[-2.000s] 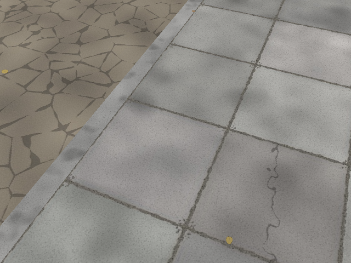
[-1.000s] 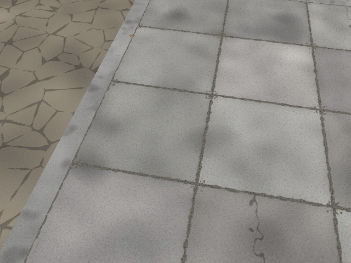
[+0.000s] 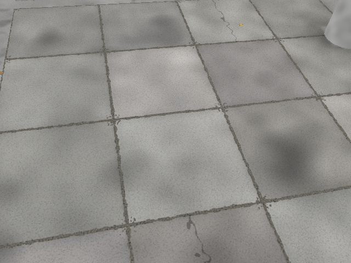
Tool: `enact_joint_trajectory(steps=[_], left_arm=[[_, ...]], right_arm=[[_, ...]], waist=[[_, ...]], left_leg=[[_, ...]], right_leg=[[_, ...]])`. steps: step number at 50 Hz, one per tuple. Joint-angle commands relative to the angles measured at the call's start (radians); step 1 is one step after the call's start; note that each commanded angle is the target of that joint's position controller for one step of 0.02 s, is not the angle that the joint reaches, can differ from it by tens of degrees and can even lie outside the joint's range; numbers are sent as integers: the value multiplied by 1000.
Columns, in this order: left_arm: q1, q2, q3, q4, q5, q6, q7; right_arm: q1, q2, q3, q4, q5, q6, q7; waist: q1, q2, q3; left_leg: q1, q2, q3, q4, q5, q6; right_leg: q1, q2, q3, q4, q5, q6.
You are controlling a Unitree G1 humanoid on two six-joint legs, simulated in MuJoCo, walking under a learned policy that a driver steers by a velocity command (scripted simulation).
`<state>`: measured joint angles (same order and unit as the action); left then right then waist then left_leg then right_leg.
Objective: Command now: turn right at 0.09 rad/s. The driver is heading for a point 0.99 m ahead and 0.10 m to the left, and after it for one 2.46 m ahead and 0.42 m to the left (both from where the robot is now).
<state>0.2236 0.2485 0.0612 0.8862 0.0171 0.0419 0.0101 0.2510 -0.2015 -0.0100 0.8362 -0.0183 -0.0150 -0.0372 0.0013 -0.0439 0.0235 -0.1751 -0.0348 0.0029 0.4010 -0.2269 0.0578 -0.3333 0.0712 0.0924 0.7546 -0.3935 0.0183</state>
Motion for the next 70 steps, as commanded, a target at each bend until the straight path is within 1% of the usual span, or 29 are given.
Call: enact_joint_trajectory(steps=[1, 5, 7, 9, 11, 13, 15, 17, 20, 23, 24, 25, 26, 27, 28, 31, 34, 42, 44, 46, 47, 48, 49, 50, 52, 54, 57, 64, 70], left_arm=[[-13, 35, -5, -23, -15, -2, 13], [39, 62, -9, 32, -15, -15, 31], [15, 124, 0, 59, -7, -25, 32], [8, 50, -20, 80, -10, -33, 22], [32, 59, -23, 114, -6, -34, 28], [52, 95, -9, 127, 0, -28, 27], [93, 116, -3, 129, -4, -29, 23], [132, 144, 11, 147, -1, -40, 20], [83, 141, 17, 132, 3, -63, 8], [-5, 119, 18, 112, -10, -72, 3], [-37, 89, 11, 92, -3, -80, 3], [-49, -2, -13, 56, -11, -91, -6], [-83, 70, 3, 38, 15, -94, -12], [-87, 81, 6, 37, 21, -98, -22], [-60, 59, 1, 54, 14, -104, -34], [-35, 40, -3, 77, 24, -102, -51], [-111, 24, -8, 46, 22, -89, -52], [-340, 12, -30, -69, 4, -86, -49], [-269, 36, -19, -57, 4, -91, -38], [-16, 75, 6, 22, 4, -105, -20], [139, 120, 25, 65, 21, -114, -8], [264, 218, 47, 75, 46, -118, -1], [231, 218, 50, 77, 20, -104, -14], [99, 164, 39, 60, -3, -102, -17], [-13, 58, 10, 48, -4, -121, -22], [14, 14, -7, 81, -2, -138, -16], [95, 42, -6, 116, -6, -156, -12], [235, 48, -18, 148, -8, -153, -9], [319, 63, -20, 185, 8, -142, 9]], right_arm=[[42, -147, -31, -13, -3, -6, -1], [31, -151, -35, 18, 4, -1, 0], [64, -116, -30, 22, 17, -10, 11], [11, -122, -31, 54, 12, 0, 5], [12, -124, -35, 75, 5, 9, 10], [16, -132, -43, 81, -3, 20, 19], [-24, -114, -39, 64, -5, 19, 29], [-59, -66, -28, 43, -14, 0, 39], [-50, -106, -43, 36, -9, -29, 53], [159, -81, -49, 118, 4, -45, 51], [269, -118, -60, 152, -3, -50, 40], [384, -215, -81, 170, -10, -57, 32], [383, -226, -85, 186, -8, -48, 35], [278, -183, -72, 155, -9, -48, 37], [206, -155, -63, 132, -5, -56, 40], [200, -114, -47, 140, -1, -80, 37], [287, -96, -36, 184, 2, -86, 35], [312, -114, -28, 218, -1, -89, 25], [277, -129, -31, 219, 0, -90, 23], [249, -150, -37, 219, 1, -82, 21], [248, -140, -33, 209, 4, -80, 24], [313, -43, -13, 178, 18, -78, 32], [358, -57, -27, 187, 29, -76, 38], [245, -115, -43, 160, 10, -71, 35], [143, -88, -42, 137, 3, -77, 44], [167, -52, -38, 145, -20, -52, 56], [110, -45, -41, 121, -22, -29, 67], [-201, -44, -28, 15, -6, -27, 74], [-331, -59, -25, -39, -4, -39, 69]], waist=[[-27, 202, -48], [6, 159, -59], [-46, 1, -53], [-2, 7, -12], [-2, -11, -9], [1, -23, 44], [32, -53, 142], [46, -147, 173], [15, -91, 128], [-96, -44, 105], [-137, 60, 90], [-163, 319, 31], [-138, 265, 99], [-74, 148, 158], [-36, 104, 157], [-11, 107, 96], [-25, 124, 86], [-48, 151, 125], [-2, 147, 85], [104, 128, -53], [160, 102, -138], [142, -72, -284], [109, -154, -339], [63, -42, -149], [10, 31, 4], [-38, 13, 15], [-48, 6, 36], [24, 2, 82], [55, -15, 90]], left_leg=[[128, 213, -165, -21, 621, 129], [64, 199, -187, 7, 548, 58], [-27, 119, -126, -45, 291, 14], [15, 95, -101, -52, 168, 0], [33, 87, -93, -43, 61, 10], [-52, 44, -75, 11, -295, 35], [-207, 18, -64, 93, -412, 41], [-283, 2, 39, 265, -215, 22], [-245, 41, 16, 288, -216, 30], [171, -21, 75, 41, -98, 37], [322, 60, -56, -41, -171, 48], [416, 314, -486, -253, -494, 116], [307, 421, -663, -321, -591, 179], [216, 401, -606, -313, -565, 186], [177, 354, -514, -316, -461, 166], [196, 253, -283, -311, -74, 123], [233, 232, -181, -277, 218, 126], [187, 239, -79, -264, 505, 123], [224, 250, -53, -165, 753, 104], [223, 222, -12, 135, 928, 74], [66, 188, 5, 365, 727, 61], [-193, 84, 54, 729, 167, 34], [-396, -49, -30, 961, -288, 29], [-481, 38, -71, 982, -183, 46], [-410, 108, -59, 863, -49, 47], [-316, 135, -55, 785, -35, 28], [-367, 146, -20, 717, 5, 3], [-471, 132, 58, 371, 229, -35], [-476, 81, 84, 199, 174, 12]], right_leg=[[21, -11, -69, -143, -28, 12], [242, -69, -22, -464, 289, -19], [308, -159, 54, -356, 506, -61], [232, -147, 49, -388, 401, -64], [206, -128, 47, -417, 247, -70], [141, -112, 75, -422, -164, -119], [107, -177, 204, -498, -415, -180], [148, -318, 392, -621, -448, -256], [148, -324, 353, -629, -275, -260], [-95, -194, 164, -486, -198, -189], [-226, -134, 86, -321, -153, -158], [-364, -10, -85, 12, -112, -111], [-439, -23, -74, 178, -137, -120], [-437, -84, -37, 260, -47, -130], [-409, -112, -38, 274, 37, -128], [-357, -135, -89, 262, 176, -95], [-409, -131, -133, 227, 223, -67], [-236, -84, -206, -137, 327, -91], [-121, -50, -212, -173, 288, -129], [154, 6, -225, -248, 270, -169], [389, -82, -132, -265, 220, -199], [636, -386, 274, -303, 11, -274], [667, -501, 686, -506, -87, -374], [517, -444, 532, -531, -156, -330], [251, -353, 278, -587, 64, -272], [145, -290, 144, -608, 224, -235], [142, -265, 61, -635, 348, -242], [247, -220, -41, -646, 561, -203], [462, -277, -47, -568, 754, -213]])
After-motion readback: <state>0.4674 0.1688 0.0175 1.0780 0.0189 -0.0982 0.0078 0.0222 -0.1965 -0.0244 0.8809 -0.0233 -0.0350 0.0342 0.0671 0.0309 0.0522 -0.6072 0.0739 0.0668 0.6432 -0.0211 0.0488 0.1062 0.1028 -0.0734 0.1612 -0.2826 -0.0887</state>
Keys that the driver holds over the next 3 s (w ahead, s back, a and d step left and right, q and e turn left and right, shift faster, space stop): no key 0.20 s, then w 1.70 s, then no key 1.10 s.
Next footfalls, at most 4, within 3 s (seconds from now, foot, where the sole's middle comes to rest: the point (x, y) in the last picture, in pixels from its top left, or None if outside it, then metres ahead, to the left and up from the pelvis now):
0.10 right None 0.01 -0.12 -0.78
0.94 right None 0.40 -0.08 -0.78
1.50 left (152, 210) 0.72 0.08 -0.78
2.02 right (192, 154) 1.01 -0.09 -0.78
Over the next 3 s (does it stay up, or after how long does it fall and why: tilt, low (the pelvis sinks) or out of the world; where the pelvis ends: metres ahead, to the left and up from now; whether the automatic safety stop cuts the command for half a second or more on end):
stays up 0.96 0.00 0.00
